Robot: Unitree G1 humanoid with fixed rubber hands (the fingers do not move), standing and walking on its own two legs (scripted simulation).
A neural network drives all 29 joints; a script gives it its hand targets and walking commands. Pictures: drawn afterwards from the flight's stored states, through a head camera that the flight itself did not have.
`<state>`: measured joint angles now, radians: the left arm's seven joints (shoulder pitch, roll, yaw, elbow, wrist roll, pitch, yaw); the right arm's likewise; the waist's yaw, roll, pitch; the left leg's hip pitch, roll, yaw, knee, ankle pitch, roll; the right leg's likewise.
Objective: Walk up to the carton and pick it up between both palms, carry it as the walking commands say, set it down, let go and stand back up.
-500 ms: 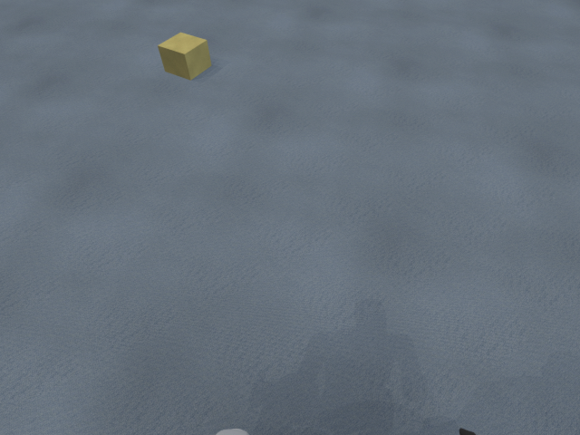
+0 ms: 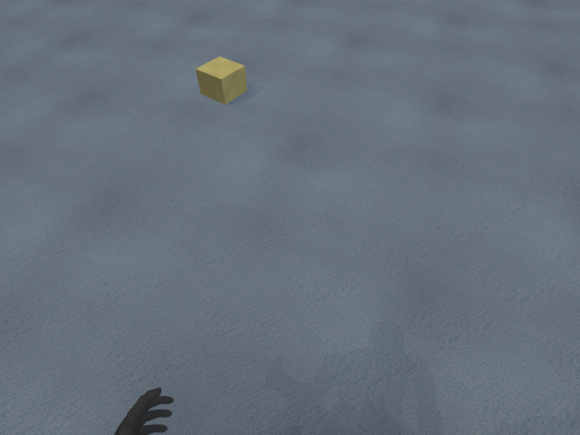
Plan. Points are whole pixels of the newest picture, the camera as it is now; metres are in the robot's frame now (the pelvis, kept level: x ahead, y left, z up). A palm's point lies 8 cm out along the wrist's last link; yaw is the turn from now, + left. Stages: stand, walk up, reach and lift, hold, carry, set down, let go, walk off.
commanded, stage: walk up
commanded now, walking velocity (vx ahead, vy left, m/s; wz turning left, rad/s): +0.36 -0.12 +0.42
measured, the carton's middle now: (222, 80) +2.28 +0.39 -0.67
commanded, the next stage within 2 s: none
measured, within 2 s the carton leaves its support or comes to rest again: neither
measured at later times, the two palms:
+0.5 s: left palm (110, 389) +0.24 +0.30 -0.13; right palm (412, 341) +0.29 -0.20 -0.11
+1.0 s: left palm (118, 335) +0.33 +0.32 -0.16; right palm (333, 196) +0.63 -0.11 -0.11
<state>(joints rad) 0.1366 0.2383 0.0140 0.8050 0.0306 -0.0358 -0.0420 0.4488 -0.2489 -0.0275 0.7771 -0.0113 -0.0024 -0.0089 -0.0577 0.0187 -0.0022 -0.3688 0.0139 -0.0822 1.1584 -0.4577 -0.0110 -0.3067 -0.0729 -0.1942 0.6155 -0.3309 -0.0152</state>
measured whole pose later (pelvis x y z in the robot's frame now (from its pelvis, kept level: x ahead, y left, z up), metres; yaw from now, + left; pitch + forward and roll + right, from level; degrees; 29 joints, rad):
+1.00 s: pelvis +0.45 +0.10 -0.02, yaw +10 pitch +0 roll -2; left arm 0.48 0.24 0.02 0.93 0.00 0.01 -0.03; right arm 0.14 -0.22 -0.02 0.82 -0.01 -0.04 0.03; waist 0.07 -0.02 0.02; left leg -0.40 0.09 -0.03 0.80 -0.40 -0.05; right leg -0.21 -0.08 -0.15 1.05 -0.55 0.04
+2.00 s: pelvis +0.93 +0.12 -0.01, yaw +12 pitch +1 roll +1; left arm 0.17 0.24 0.02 0.97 0.01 -0.07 -0.05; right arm 0.36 -0.20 -0.02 0.89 -0.01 -0.02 0.00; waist -0.03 0.00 0.01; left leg -0.27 0.08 -0.01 1.03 -0.52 -0.07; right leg -0.36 -0.08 -0.13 0.72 -0.37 -0.01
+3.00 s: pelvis +1.38 +0.24 -0.01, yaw +13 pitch +0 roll -1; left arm 0.44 0.23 0.02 1.00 0.02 -0.05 -0.02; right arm 0.13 -0.21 -0.02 0.92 -0.01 -0.01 0.04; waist 0.06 0.04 0.01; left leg -0.43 0.09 0.01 0.72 -0.37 -0.07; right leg -0.07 -0.07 -0.12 0.55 -0.48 0.04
